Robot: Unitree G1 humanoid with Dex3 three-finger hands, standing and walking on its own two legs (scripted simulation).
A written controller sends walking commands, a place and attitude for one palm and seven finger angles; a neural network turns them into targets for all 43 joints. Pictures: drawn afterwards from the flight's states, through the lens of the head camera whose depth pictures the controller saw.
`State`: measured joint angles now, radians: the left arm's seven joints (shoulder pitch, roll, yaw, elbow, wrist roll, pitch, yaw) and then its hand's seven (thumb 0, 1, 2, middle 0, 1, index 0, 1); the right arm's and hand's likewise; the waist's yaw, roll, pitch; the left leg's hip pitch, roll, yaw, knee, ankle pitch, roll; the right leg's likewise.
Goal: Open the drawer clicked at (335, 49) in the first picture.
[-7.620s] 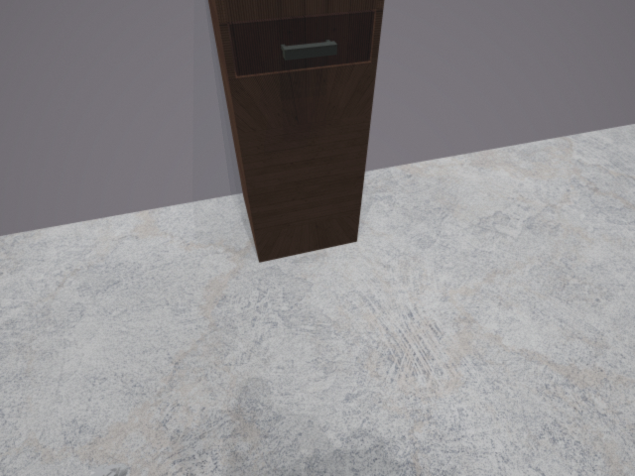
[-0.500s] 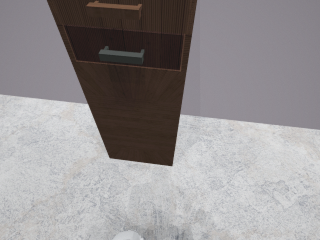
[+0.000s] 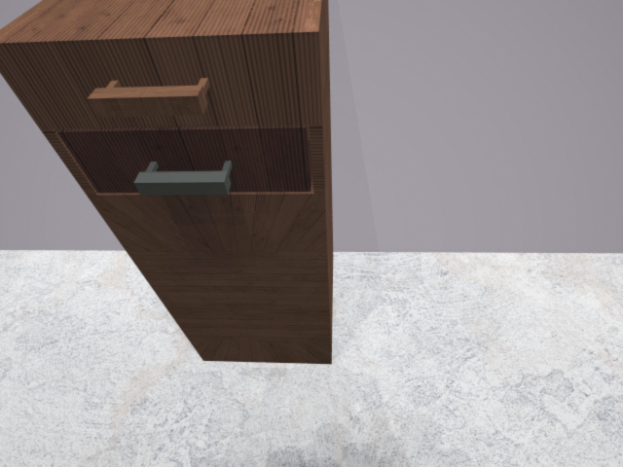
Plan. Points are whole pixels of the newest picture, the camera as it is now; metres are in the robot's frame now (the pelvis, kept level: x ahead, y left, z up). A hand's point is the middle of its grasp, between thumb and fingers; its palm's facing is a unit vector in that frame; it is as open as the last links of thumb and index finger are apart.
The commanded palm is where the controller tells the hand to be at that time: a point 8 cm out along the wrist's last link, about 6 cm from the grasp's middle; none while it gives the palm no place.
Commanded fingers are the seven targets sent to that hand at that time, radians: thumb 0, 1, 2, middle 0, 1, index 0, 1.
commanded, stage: come to a stop and stand still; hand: left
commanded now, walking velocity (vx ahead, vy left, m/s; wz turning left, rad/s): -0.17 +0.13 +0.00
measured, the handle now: (186, 174) +0.52 +0.22 +0.09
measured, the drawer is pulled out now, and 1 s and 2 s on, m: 0.00 0.00 0.00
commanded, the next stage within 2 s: look again from close up in 0.82 s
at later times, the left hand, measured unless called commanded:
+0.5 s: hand out of the picture -0.02 +0.26 -0.16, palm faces -0.01 -0.97 -0.26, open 7.4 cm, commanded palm none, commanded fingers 0.00 0.90 0.90 -0.20 -0.30 -0.20 -0.30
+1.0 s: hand out of the picture -0.03 +0.22 -0.17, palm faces +0.01 -0.98 -0.19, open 7.3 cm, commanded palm none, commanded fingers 0.00 0.90 0.90 -0.20 -0.30 -0.20 -0.30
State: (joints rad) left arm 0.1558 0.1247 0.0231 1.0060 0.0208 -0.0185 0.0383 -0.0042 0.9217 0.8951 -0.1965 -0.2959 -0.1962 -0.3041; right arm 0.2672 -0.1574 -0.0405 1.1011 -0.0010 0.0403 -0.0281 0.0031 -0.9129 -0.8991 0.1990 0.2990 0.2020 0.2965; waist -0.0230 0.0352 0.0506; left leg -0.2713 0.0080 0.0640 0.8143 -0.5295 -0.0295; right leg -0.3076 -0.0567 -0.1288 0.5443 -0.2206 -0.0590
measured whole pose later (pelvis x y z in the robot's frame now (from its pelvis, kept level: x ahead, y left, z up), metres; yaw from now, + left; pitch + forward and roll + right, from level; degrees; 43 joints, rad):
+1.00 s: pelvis -0.04 +0.05 +0.00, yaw -1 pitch -1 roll +0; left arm 0.32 0.14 0.01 1.06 0.02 -0.01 0.02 0.01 0.92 0.90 -0.20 -0.30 -0.20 -0.30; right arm 0.37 -0.13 0.02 1.09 -0.02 -0.01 -0.03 0.00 -0.91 -0.90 0.20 0.30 0.20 0.30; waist -0.01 0.01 0.00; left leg -0.19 0.00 0.06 0.45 -0.24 0.02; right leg -0.24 0.02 -0.09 0.45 -0.19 -0.06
